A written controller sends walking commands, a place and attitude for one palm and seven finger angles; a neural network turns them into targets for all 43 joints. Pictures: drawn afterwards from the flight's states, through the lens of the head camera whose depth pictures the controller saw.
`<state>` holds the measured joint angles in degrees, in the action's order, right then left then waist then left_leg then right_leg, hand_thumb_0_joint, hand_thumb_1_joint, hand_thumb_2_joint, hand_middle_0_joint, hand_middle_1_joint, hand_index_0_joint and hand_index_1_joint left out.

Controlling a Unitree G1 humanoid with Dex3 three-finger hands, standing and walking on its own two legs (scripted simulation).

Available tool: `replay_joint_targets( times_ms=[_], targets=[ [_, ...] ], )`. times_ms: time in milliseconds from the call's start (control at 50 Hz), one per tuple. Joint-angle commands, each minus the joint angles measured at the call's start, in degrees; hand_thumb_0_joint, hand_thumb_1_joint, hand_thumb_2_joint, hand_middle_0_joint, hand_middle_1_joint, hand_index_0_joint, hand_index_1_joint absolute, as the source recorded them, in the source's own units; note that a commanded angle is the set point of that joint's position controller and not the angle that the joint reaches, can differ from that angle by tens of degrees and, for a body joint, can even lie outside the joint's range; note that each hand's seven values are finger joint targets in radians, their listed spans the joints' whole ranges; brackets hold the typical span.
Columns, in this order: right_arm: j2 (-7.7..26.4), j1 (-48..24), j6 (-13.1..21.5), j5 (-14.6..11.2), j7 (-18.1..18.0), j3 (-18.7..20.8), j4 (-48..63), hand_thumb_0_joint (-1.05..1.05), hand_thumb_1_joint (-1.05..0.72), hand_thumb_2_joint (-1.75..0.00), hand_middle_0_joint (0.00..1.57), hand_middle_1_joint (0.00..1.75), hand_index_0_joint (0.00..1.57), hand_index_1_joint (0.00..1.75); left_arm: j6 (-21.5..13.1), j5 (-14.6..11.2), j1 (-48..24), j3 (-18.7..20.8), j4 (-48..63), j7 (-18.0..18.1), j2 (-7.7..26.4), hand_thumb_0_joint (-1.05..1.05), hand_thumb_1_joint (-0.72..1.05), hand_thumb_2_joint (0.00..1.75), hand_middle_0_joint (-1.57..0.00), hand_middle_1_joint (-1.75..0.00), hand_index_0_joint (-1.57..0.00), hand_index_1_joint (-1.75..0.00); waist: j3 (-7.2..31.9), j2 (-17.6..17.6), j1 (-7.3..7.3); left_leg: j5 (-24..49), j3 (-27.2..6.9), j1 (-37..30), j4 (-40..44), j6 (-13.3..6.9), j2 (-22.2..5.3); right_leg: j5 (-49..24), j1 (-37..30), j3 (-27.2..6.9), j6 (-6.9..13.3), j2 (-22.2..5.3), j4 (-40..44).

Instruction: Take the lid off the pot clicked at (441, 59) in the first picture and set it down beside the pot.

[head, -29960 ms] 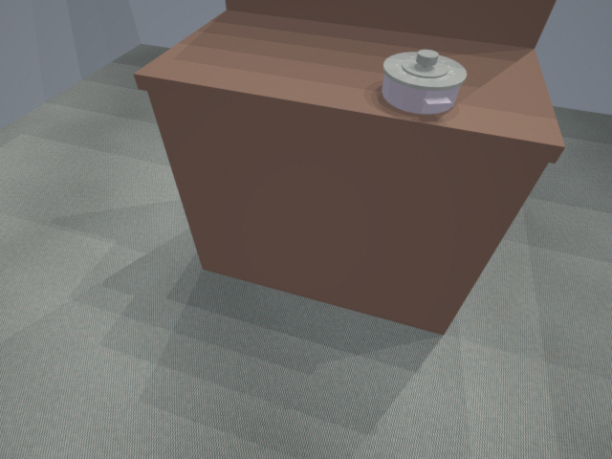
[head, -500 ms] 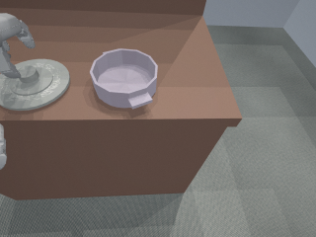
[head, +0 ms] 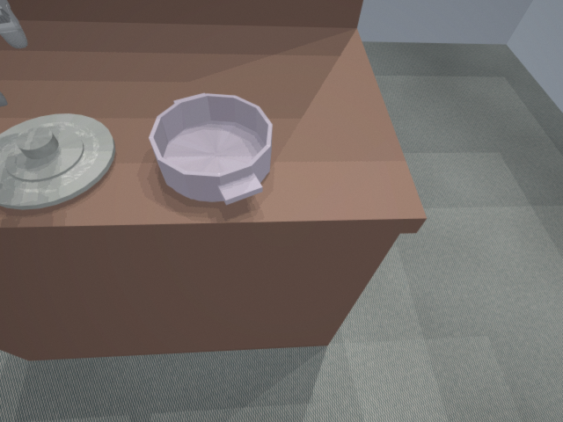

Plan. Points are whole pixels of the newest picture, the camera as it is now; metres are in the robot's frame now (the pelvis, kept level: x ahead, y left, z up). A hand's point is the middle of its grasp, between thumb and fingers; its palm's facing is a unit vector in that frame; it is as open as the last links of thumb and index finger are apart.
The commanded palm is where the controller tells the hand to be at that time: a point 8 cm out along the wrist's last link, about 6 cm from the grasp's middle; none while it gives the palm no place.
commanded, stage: raise the empty hand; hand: left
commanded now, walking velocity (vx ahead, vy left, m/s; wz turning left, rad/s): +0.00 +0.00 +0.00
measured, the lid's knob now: (37, 143) +0.48 +0.33 +0.12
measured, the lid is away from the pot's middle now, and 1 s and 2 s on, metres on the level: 0.24 0.24 0.24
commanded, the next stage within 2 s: draw the hand back to the body in 0.34 s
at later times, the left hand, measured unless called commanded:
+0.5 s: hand out of the picture +0.46 +0.31 +0.27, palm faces -0.22 -0.10 -0.97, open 11.0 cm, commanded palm +0.46 +0.31 +0.34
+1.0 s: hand out of the picture +0.42 +0.29 +0.27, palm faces +0.13 -0.45 -0.88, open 11.0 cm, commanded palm +0.37 +0.30 +0.33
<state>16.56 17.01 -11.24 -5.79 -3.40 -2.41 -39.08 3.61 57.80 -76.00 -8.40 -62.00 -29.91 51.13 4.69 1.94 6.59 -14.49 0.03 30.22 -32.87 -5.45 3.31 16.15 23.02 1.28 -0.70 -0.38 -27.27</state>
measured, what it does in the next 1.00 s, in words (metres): stands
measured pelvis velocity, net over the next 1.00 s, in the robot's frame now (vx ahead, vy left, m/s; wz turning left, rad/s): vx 0.00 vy -0.03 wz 0.01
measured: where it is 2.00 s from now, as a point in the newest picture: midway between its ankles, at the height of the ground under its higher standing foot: outside the picture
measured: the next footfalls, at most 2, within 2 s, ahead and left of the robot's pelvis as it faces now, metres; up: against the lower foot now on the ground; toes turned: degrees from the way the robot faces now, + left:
none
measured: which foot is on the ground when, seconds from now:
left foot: down 0.00-1.00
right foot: down 0.00-1.00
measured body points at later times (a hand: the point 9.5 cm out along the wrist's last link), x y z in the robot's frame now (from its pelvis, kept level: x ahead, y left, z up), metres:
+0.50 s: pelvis +0.00 -0.03 +0.00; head +0.06 -0.03 +0.45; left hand +0.47 +0.31 +0.32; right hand +0.06 -0.30 -0.12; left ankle +0.01 +0.05 -0.73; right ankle -0.04 -0.15 -0.73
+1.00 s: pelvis +0.00 -0.03 +0.01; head +0.04 -0.04 +0.45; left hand +0.41 +0.31 +0.32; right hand +0.15 -0.28 -0.10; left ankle +0.01 +0.05 -0.73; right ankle -0.04 -0.15 -0.73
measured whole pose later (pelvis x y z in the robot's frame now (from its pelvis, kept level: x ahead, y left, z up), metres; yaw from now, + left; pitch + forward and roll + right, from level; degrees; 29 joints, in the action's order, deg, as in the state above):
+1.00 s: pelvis +0.00 -0.03 +0.01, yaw +0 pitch +5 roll -1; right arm 16.7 11.8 -11.2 -6.3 -2.6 -2.0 -31.0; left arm 4.5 29.3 -52.4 8.7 -37.5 -22.4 48.8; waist 1.3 3.4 0.7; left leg -14.3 -0.5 21.3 -30.4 -3.1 2.2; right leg 16.9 15.1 1.5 0.3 0.7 -26.7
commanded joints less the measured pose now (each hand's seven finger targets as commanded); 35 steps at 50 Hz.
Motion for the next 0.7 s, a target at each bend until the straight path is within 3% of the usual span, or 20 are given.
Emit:
replay_joint_targets(
  times_ms=[0, 40, 100, 120, 140, 200, 220, 240, 280, 320, 340, 400, 460, 480, 500, 540, 560, 620, 640, 680],
  targets=[
    [10.0, 2.1, 1.0, 0.3, -0.4, 3.4, 4.8, 0.0, -0.9, -0.9, 0.2, 0.3, 0.2, 0.3, 0.3, 0.6, -29.4, 6.0, 12.5, 2.3, 15.5, 0.0, -0.15, 0.93, -0.5, -0.56, -0.5, -0.56, 25.5, 8.1, -0.4, 34.4, -5.7, -30.2, 0.0, 3.1, -2.7, -11.5, 3.7, 2.0, 3.0, 4.5, 1.5],
    [9.9, 1.8, 0.6, 0.3, -0.2, 3.1, 5.0, 0.0, -0.9, -0.9, 0.2, 0.3, 0.2, 0.3, 0.5, 0.5, -28.0, 7.0, 11.5, 2.1, 16.9, 0.0, -0.15, 0.93, -0.5, -0.56, -0.5, -0.56, 25.2, 6.5, -0.81, 35.6, -5.0, -28.3, -0.1, 2.9, -2.6, -13.6, 1.6, 2.0, 2.8, 4.4, 1.1],
    [9.9, 1.3, -0.1, -0.1, -0.1, 2.8, 5.0, 0.0, -0.9, -0.9, 0.2, 0.3, 0.2, 0.3, 1.8, 0.3, -26.4, 3.8, 6.8, 1.6, 14.1, 0.0, -0.15, 0.93, -0.5, -0.56, -0.5, -0.56, 19.5, 3.2, -0.08, 29.1, -3.8, -23.7, 0.9, 2.1, -2.4, -12.1, 1.8, 2.2, 2.7, 4.2, 1.7],
    [10.1, 0.7, -0.2, -0.5, 0.0, 2.8, 5.1, 0.0, -0.9, -0.9, 0.2, 0.3, 0.2, 0.3, 1.9, -0.2, -27.7, 2.6, 9.0, 1.4, 12.6, 0.0, -0.15, 0.93, -0.5, -0.56, -0.5, -0.56, 20.1, 4.8, -0.24, 31.4, -3.6, -24.8, 0.9, 2.3, -2.6, -13.1, 1.5, 2.4, 2.9, 3.9, 1.5],
    [10.1, 0.8, -0.4, 0.0, 0.2, 3.1, 5.4, 0.0, -0.9, -0.9, 0.2, 0.3, 0.2, 0.3, 2.0, 0.7, -31.8, 4.8, 13.8, 1.7, 16.1, 0.0, -0.15, 0.93, -0.5, -0.56, -0.5, -0.56, 24.6, 6.7, -0.63, 31.8, -4.3, -26.8, 1.1, 2.4, -2.8, -12.6, 0.6, 1.9, 2.7, 3.9, 1.4],
    [9.6, 0.5, 0.0, 0.0, 0.0, 3.1, 5.5, 0.0, -0.9, -0.9, 0.2, 0.3, 0.2, 0.3, 2.5, 1.1, -35.2, 3.5, 15.4, 1.5, 14.9, 0.0, -0.15, 0.93, -0.5, -0.56, -0.5, -0.56, 25.1, 9.4, -0.09, 32.2, -4.9, -29.9, 0.9, 2.4, -2.8, -11.1, 2.6, 2.0, 2.8, 4.0, 2.1],
    [9.6, 0.6, 0.3, -0.3, -0.1, 2.9, 5.5, 0.0, -0.9, -0.9, 0.2, 0.3, 0.2, 0.3, 2.6, 0.6, -33.4, 2.6, 13.7, 1.4, 13.4, 0.0, -0.15, 0.93, -0.5, -0.56, -0.5, -0.56, 24.1, 8.9, 0.04, 33.9, -4.8, -30.1, 0.4, 2.5, -2.6, -11.6, 2.8, 2.3, 3.0, 4.2, 2.1],
    [9.5, 1.0, 0.3, -0.2, -0.2, 2.8, 4.8, 0.0, -0.9, -0.9, 0.2, 0.3, 0.2, 0.3, 2.8, 1.3, -31.4, 3.9, 10.0, 1.3, 15.1, 0.0, -0.15, 0.93, -0.5, -0.56, -0.5, -0.56, 23.0, 6.1, 0.1, 30.5, -4.3, -27.9, 0.8, 2.0, -2.6, -11.2, 2.0, 1.9, 2.6, 4.1, 2.2],
    [9.5, 0.6, 0.1, -0.6, -0.5, 2.2, 4.7, 0.0, -0.9, -0.9, 0.2, 0.3, 0.2, 0.3, 3.2, 0.9, -26.6, 2.5, 4.6, 1.0, 13.8, 0.0, -0.15, 0.93, -0.5, -0.56, -0.5, -0.56, 18.1, 1.3, 0.21, 23.0, -2.8, -21.8, 2.0, 1.4, -2.2, -11.0, 0.2, 2.0, 2.4, 3.8, 2.4],
    [9.8, -0.4, 0.1, -1.1, -0.6, 1.9, 4.7, 0.0, -0.9, -0.9, 0.2, 0.3, 0.2, 0.3, 3.5, 0.2, -25.8, -0.9, 3.9, 0.8, 10.3, 0.0, -0.15, 0.93, -0.5, -0.56, -0.5, -0.56, 15.6, 1.9, 0.46, 19.0, -1.5, -19.8, 3.0, 1.3, -1.9, -11.4, -0.9, 2.1, 2.6, 3.3, 2.7],
    [9.9, -0.3, -0.1, -0.7, -0.6, 1.9, 4.5, 0.0, -0.9, -0.9, 0.2, 0.3, 0.2, 0.3, 3.7, 0.9, -27.6, 0.7, 5.3, 1.0, 13.0, 0.0, -0.15, 0.93, -0.5, -0.56, -0.5, -0.56, 17.1, 2.1, 0.17, 18.0, -1.5, -19.3, 3.1, 1.1, -1.9, -11.6, -2.1, 1.5, 2.4, 3.2, 2.7],
    [9.7, -0.9, 0.3, -0.6, -1.0, 2.0, 4.6, 0.0, -0.9, -0.9, 0.2, 0.3, 0.2, 0.3, 3.8, 1.4, -34.4, 1.0, 10.4, 1.2, 14.8, 0.0, -0.15, 0.93, -0.5, -0.56, -0.5, -0.56, 21.1, 4.9, 0.57, 18.0, -1.6, -21.2, 3.1, 0.6, -1.6, -12.7, -3.6, 0.8, 2.5, 2.9, 3.1],
    [9.3, -0.9, 1.1, -0.4, -1.1, 2.2, 5.2, 0.0, -0.9, -0.9, 0.2, 0.3, 0.2, 0.3, 2.6, 1.8, -34.9, 4.7, 15.4, 1.4, 18.8, 0.0, -0.15, 0.93, -0.5, -0.56, -0.5, -0.56, 26.4, 8.7, -0.42, 25.0, -2.2, -25.5, 1.7, 0.5, -1.5, -15.6, -4.9, 0.5, 2.5, 3.1, 2.3],
    [9.0, -0.6, 1.1, -0.2, -1.2, 2.4, 5.4, 0.0, -0.9, -0.9, 0.2, 0.3, 0.2, 0.3, 2.4, 1.8, -31.8, 6.1, 14.4, 1.6, 19.3, 0.0, -0.15, 0.93, -0.5, -0.56, -0.5, -0.56, 26.6, 7.9, -0.76, 26.9, -2.3, -25.8, 1.4, 0.5, -1.4, -16.2, -5.1, 0.6, 2.5, 3.2, 2.0],
    [9.0, -0.9, 0.9, -0.2, -1.1, 2.3, 5.4, 0.0, -0.9, -0.9, 0.2, 0.3, 0.2, 0.3, 2.3, 1.7, -28.0, 5.9, 10.8, 1.4, 18.5, 0.0, -0.15, 0.93, -0.5, -0.56, -0.5, -0.56, 23.6, 7.0, -0.81, 26.9, -1.8, -23.9, 1.2, 0.5, -1.4, -16.6, -4.8, 0.8, 2.5, 3.2, 1.9],
    [9.1, -2.2, -0.1, -0.3, -0.5, 2.2, 6.5, 0.0, -0.9, -0.9, 0.2, 0.3, 0.2, 0.3, 1.8, 1.3, -22.8, 9.3, 12.4, 1.4, 21.6, 0.0, -0.15, 0.93, -0.5, -0.56, -0.5, -0.56, 24.5, 5.7, -2.16, 29.0, -1.2, -22.1, 0.9, 0.7, -1.6, -19.4, -7.9, 0.3, 2.3, 2.8, 0.7],
    [8.8, -2.7, -0.5, -0.5, -0.4, 2.3, 7.1, 0.0, -0.9, -0.9, 0.2, 0.3, 0.2, 0.3, 2.1, 0.8, -20.5, 6.2, 10.6, 1.1, 17.2, 0.0, -0.15, 0.93, -0.5, -0.56, -0.5, -0.56, 20.8, 4.8, -1.6, 28.1, -0.9, -21.0, 0.9, 0.6, -1.5, -19.1, -6.0, 0.8, 2.4, 2.8, 0.9],
    [9.3, -4.1, -1.2, -0.9, 0.3, 2.5, 8.7, 0.0, -0.9, -0.9, 0.2, 0.3, 0.2, 0.3, 2.2, -1.0, -15.2, 8.2, 16.3, 0.9, 18.1, 0.0, -0.15, 0.93, -0.5, -0.56, -0.5, -0.56, 20.8, 4.1, -2.65, 30.7, -0.7, -20.8, 1.0, 0.5, -1.7, -22.0, -8.4, 0.6, 2.5, 2.6, 0.7],
    [9.2, -4.8, -1.5, -0.7, 0.5, 2.7, 9.2, 0.0, -0.9, -0.9, 0.2, 0.3, 0.2, 0.3, 2.5, -0.8, -15.4, 10.4, 20.4, 1.0, 20.8, 0.0, -0.15, 0.93, -0.5, -0.56, -0.5, -0.56, 23.6, 4.1, -3.17, 31.5, -0.7, -21.7, 0.7, 0.3, -1.9, -22.5, -9.7, -0.1, 2.1, 2.4, 0.3],
    [9.1, -5.5, -1.6, -0.7, 0.5, 2.7, 10.1, 0.0, -0.9, -0.9, 0.2, 0.3, 0.2, 0.3, 2.7, -1.4, -12.6, 12.1, 22.9, 1.0, 22.0, 0.0, -0.15, 0.93, -0.5, -0.56, -0.5, -0.56, 23.0, 3.6, -3.31, 31.8, -0.9, -21.8, 0.5, 0.0, -1.7, -23.0, -9.8, 0.1, 2.1, 2.4, 0.4]
  ],
)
